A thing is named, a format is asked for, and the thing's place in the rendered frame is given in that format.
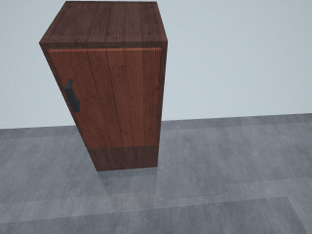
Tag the handle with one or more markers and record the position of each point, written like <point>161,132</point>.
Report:
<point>74,102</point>

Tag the cupboard door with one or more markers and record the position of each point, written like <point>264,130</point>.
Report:
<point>119,92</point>

